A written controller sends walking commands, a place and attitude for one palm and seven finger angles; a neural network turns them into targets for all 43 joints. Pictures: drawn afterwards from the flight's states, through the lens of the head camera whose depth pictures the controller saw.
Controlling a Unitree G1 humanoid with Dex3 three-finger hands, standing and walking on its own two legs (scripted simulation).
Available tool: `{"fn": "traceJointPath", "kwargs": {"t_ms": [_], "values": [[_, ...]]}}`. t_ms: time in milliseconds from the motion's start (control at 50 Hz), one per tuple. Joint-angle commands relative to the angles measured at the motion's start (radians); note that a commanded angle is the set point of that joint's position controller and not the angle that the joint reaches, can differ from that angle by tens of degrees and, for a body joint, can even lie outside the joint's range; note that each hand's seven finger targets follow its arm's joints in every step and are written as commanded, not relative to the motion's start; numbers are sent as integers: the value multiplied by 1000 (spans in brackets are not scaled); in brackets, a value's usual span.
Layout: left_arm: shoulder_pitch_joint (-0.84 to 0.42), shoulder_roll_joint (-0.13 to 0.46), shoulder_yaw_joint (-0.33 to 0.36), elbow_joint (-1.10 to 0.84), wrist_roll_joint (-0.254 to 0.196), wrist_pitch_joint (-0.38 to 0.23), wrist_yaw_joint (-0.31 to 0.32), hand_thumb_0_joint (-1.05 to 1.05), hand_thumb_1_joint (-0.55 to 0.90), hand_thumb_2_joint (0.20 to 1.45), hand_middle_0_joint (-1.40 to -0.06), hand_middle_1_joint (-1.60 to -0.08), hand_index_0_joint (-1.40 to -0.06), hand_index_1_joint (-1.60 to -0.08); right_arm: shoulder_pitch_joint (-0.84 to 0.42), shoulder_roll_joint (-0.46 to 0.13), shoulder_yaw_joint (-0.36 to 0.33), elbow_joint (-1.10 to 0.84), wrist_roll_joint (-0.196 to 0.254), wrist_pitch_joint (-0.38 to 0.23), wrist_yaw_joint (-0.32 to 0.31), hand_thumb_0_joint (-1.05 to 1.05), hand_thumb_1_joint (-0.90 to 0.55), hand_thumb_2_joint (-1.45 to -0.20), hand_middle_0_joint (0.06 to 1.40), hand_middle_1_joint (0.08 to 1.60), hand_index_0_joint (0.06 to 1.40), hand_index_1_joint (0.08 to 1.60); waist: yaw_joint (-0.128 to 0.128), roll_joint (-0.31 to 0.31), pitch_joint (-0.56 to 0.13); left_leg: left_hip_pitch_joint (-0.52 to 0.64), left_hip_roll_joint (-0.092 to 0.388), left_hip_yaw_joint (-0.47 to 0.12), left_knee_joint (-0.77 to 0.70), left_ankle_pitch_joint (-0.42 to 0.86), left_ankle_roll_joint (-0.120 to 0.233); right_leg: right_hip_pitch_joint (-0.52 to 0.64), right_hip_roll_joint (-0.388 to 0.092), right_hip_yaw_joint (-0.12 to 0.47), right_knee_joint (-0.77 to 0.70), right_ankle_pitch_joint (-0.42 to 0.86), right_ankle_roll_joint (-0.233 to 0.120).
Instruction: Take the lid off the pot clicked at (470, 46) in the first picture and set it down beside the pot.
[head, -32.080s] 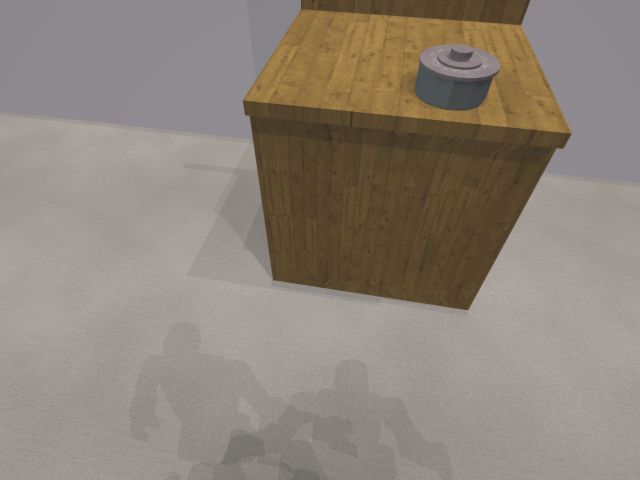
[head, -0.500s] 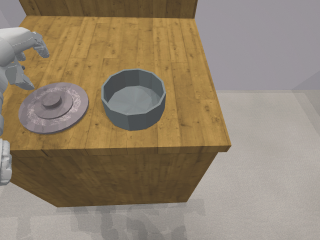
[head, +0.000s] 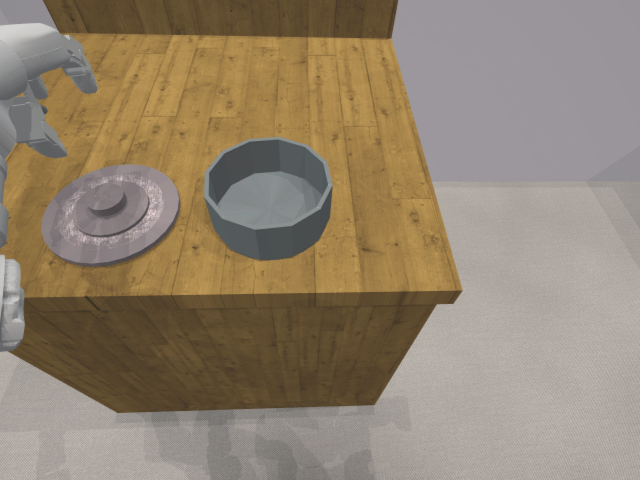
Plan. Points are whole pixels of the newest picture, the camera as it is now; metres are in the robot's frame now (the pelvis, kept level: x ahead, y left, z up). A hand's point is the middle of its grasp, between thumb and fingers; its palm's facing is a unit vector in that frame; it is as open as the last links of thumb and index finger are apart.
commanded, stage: draw the hand back to the body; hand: left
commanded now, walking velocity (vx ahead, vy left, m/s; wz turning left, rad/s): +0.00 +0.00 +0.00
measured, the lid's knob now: (106, 199) +0.48 +0.29 +0.05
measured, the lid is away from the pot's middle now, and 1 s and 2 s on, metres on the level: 0.23 0.23 0.23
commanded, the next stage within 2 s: none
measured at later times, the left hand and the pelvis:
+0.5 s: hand (44, 148) +0.41 +0.27 +0.20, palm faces -0.11 -0.35 -0.93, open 11.1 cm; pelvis -0.01 -0.01 +0.00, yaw +1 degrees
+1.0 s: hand (55, 140) +0.37 +0.22 +0.25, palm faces +0.46 -0.86 -0.24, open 9.8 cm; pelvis +0.02 -0.05 +0.01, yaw -2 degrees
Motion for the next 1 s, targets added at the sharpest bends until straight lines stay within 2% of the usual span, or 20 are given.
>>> {"fn": "traceJointPath", "kwargs": {"t_ms": [0, 120, 160, 200, 240, 300, 340, 420, 440, 460, 480, 520, 580, 600, 620, 700, 720, 800, 900, 980], "values": [[-438, 285, 122, -254, -12, -11, 52, 0, -71, 768, -401, -760, -401, -760, 27, -167, -66, -120, -11, -26, -11, 0, -900, -900, 200, 300, 200, 300, 10, 108, -441, 489, 22, -87, -18, 456, -8, -79, 81, -45, -40, 221, -76], [-297, 279, 141, -339, -31, 20, 46, 0, -71, 768, -401, -760, -401, -760, -19, -160, -64, -155, -6, -8, 7, 0, -900, -900, 200, 300, 200, 300, 18, 73, -400, 459, 20, -79, -22, 436, -5, -58, 83, -43, -39, 219, -68], [-325, 366, 216, -470, -37, 19, 48, 0, -71, 768, -401, -760, -401, -760, -37, -163, -65, -174, -7, -9, 9, 0, -900, -900, 200, 300, 200, 300, 34, 98, -465, 489, 14, -85, -23, 465, 1, -11, 80, -35, -36, 251, -71], [-260, 315, 196, -504, -55, 25, 48, 0, -71, 768, -401, -760, -401, -760, -48, -160, -66, -183, -8, -12, 14, 0, -900, -900, 200, 300, 200, 300, 32, 136, -463, 526, 20, -97, -15, 544, -5, -44, 78, -42, -40, 250, -72], [-168, 345, 235, -446, -62, 34, 43, 0, -71, 768, -401, -760, -401, -760, -54, -160, -59, -180, -5, -10, 16, 0, -900, -900, 200, 300, 200, 300, 42, 58, -400, 468, 19, -90, -29, 452, -5, -30, 83, -47, -42, 215, -66], [-156, 259, 163, -519, -84, 53, 38, 0, -71, 768, -401, -760, -401, -760, -92, -156, -59, -196, 2, -8, 20, 0, -900, -900, 200, 300, 200, 300, 35, 90, -375, 462, 15, -84, -38, 407, -7, -34, 72, -46, -49, 197, -70], [-143, 342, 237, -559, -77, 54, 43, 0, -71, 768, -401, -760, -401, -760, -97, -154, -56, -198, -2, -11, 17, 0, -900, -900, 200, 300, 200, 300, 49, 78, -398, 475, 11, -87, -38, 403, -3, -12, 79, -43, -48, 202, -70], [-90, 302, 215, -572, -95, 59, 39, 0, -71, 768, -401, -760, -401, -760, -125, -144, -48, -199, -2, -11, 14, 0, -900, -900, 200, 300, 200, 300, 49, 54, -369, 452, 6, -82, -46, 358, -2, 3, 76, -45, -50, 195, -68], [-201, 25, 372, -696, -700, -52, 235, 0, -71, 768, -401, -760, -401, -760, 27, -67, -42, -254, -3, -92, -2, 0, -900, -900, 200, 300, 200, 300, 10, 52, -298, 617, 87, -89, -81, 191, -37, -61, 65, -47, -73, 116, -92], [-41, 15, 340, -624, -741, -82, 333, 0, -71, 768, -401, -760, -401, -760, -33, -99, -20, -233, -15, -121, -18, 0, -900, -900, 200, 300, 200, 300, 33, 43, -269, 643, 115, -143, -117, 99, -43, -62, 61, -27, -79, 39, -97], [46, -23, 362, -618, -833, -93, 401, 0, -71, 768, -401, -760, -401, -760, -54, -102, -21, -237, -18, -144, -31, 0, -900, -900, 200, 300, 200, 300, 43, -5, -250, 604, 113, -140, -138, 40, -42, -31, 51, -14, -96, 40, -93], [124, 12, 433, -614, -924, -106, 496, 0, -71, 768, -401, -760, -401, -760, -75, -124, -14, -201, -24, -165, -46, 0, -900, -900, 200, 300, 200, 300, 56, -66, -217, 512, 101, -102, -163, -4, -36, 47, 45, -1, -108, 80, -82], [65, 37, 483, -762, -970, -126, 576, 0, -22, 775, -391, -737, -391, -737, -93, -121, -11, -177, -36, -201, -51, 0, -900, -900, 200, 300, 200, 300, 64, 120, -229, 529, 88, -76, -161, 88, -52, 91, 43, 5, -108, 131, -83], [67, 80, 526, -804, -975, -137, 599, 0, 2, 778, -386, -725, -386, -725, -93, -125, -11, -163, -44, -214, -51, 0, -900, -900, 200, 300, 200, 300, 69, 134, -226, 526, 86, -75, -158, 110, -54, 111, 41, 5, -109, 143, -85], [105, 51, 524, -802, -978, -138, 613, 0, 26, 782, -381, -714, -381, -714, -98, -116, -10, -159, -48, -225, -49, 0, -900, -900, 200, 300, 200, 300, 72, 166, -212, 524, 82, -65, -154, 146, -55, 116, 45, 6, -109, 168, -86], [296, 54, 599, -939, -1011, -155, 638, 0, 123, 795, -361, -668, -361, -668, -116, -113, -22, -162, -58, -262, -36, 0, -900, -900, 200, 300, 200, 300, 99, 145, -272, 540, 80, -43, -119, 338, -55, 211, 41, 0, -86, 314, -81], [325, 11, 574, -955, -1015, -153, 638, 0, 148, 798, -356, -656, -356, -656, -121, -112, -24, -158, -57, -267, -32, 0, -900, -900, 200, 300, 200, 300, 96, 130, -262, 544, 81, -34, -112, 385, -53, 201, 45, 0, -81, 344, -77], [492, -24, 581, -890, -1037, -120, 637, 0, 245, 811, -336, -610, -336, -610, -113, -120, -41, -143, -49, -265, -26, 0, -900, -900, 200, 300, 200, 300, 94, -11, -191, 468, 70, -2, -103, 342, -38, 215, 41, -1, -79, 393, -63], [513, -14, 598, -1081, -1046, -133, 642, 0, 366, 828, -311, -553, -311, -553, -148, -112, -42, -149, -46, -278, -27, 0, -900, -900, 200, 300, 200, 300, 98, 78, -245, 522, 55, 10, -84, 415, -30, 238, 32, 11, -68, 473, -54], [605, -44, 602, -1073, -1059, -121, 644, 0, 463, 841, -291, -507, -291, -507, -159, -110, -45, -141, -45, -275, -29, 0, -900, -900, 200, 300, 200, 300, 105, -1, -187, 483, 49, 20, -96, 341, -26, 232, 32, 11, -73, 475, -47]]}}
